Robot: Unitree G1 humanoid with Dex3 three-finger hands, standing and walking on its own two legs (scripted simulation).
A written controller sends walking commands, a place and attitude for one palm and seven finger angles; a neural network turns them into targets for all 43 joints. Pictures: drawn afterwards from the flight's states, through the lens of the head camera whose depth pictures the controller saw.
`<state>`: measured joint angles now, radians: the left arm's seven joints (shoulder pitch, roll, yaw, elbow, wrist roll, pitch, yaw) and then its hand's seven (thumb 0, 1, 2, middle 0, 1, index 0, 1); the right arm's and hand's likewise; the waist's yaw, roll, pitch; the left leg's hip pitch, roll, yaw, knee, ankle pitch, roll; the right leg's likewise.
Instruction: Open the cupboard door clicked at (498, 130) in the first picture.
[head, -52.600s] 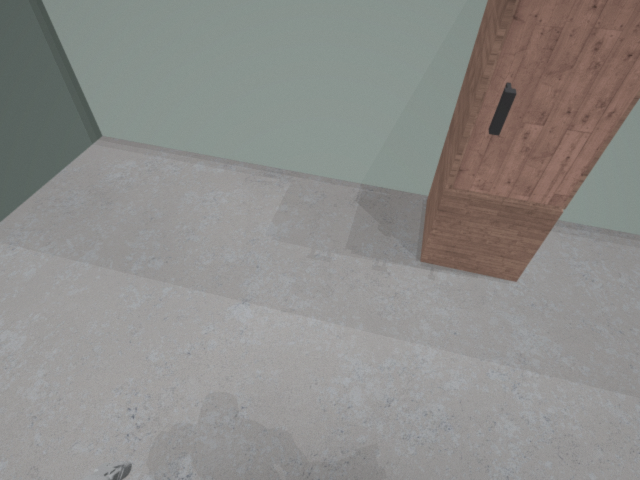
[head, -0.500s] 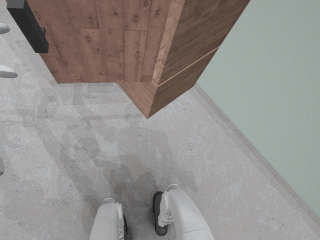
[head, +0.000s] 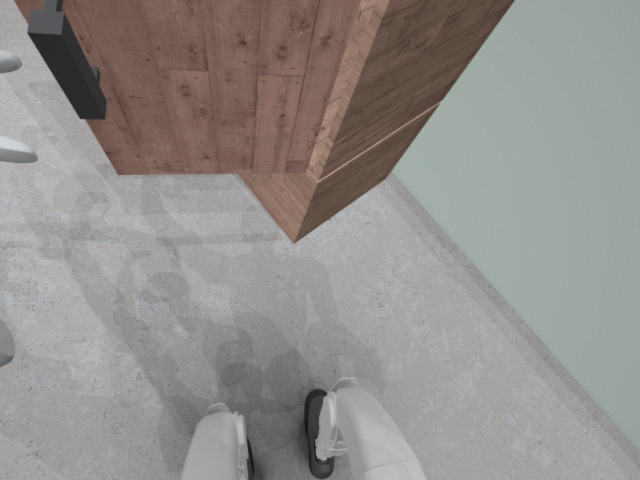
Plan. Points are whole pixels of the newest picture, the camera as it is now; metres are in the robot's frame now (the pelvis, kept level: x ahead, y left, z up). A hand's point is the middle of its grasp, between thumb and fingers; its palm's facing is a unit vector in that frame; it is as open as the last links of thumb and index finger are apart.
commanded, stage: move the hooked fingers beside the handle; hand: left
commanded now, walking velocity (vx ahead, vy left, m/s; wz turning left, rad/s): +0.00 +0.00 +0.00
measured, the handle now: (74, 55) +0.58 +0.23 +0.05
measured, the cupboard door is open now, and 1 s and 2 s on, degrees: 57 57 58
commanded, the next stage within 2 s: slide the fingers in behind the handle in 0.34 s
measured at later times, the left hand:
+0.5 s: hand out of the picture +0.51 +0.29 +0.06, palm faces +0.01 -1.00 -0.02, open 14.0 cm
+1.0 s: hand (45, 95) +0.52 +0.25 +0.06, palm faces +0.01 -1.00 -0.03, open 14.0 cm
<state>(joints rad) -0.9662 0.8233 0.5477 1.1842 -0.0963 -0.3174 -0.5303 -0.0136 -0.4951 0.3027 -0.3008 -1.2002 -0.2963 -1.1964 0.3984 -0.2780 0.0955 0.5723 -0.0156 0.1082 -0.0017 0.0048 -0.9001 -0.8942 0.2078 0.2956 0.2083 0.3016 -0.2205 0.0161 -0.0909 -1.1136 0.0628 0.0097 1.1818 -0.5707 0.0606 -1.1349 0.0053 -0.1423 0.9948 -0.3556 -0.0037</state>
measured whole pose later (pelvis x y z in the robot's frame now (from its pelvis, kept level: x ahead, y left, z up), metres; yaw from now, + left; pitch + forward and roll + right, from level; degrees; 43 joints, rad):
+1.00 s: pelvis +0.00 -0.01 +0.00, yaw +0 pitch +28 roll -5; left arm -0.95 0.72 0.51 1.17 -0.09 -0.36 -0.43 -0.01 -0.49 0.30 -0.30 -1.20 -0.30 -1.20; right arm 0.40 -0.27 0.09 0.58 -0.02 0.10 0.00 0.00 -0.90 -0.89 0.21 0.30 0.21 0.30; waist -0.22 0.03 -0.09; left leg -1.10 0.06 0.02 1.17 -0.56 0.05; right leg -1.14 0.01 -0.13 1.01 -0.36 -0.02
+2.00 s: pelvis +0.00 -0.01 +0.00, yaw +1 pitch +26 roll -4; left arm -0.93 0.59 0.43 1.18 -0.08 -0.41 -0.30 -0.01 -0.50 0.30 -0.29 -1.20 -0.28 -1.20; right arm 0.39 -0.27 0.06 0.60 -0.03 0.08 0.01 0.01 -0.90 -0.89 0.21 0.30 0.21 0.30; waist -0.20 0.03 -0.10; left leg -1.05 0.05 0.03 1.15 -0.56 0.05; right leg -1.10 0.00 -0.12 1.02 -0.37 -0.02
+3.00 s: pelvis +0.00 -0.01 +0.00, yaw +1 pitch +27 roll -4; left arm -0.94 0.59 0.44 1.18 -0.08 -0.42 -0.29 0.01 0.66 0.79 -0.33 -1.35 -0.33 -1.34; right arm 0.39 -0.27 0.07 0.61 -0.03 0.08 0.01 0.01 -0.90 -0.89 0.21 0.30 0.21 0.30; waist -0.21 0.03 -0.10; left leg -1.06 0.05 0.02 1.16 -0.56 0.05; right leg -1.11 0.00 -0.12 1.02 -0.37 -0.02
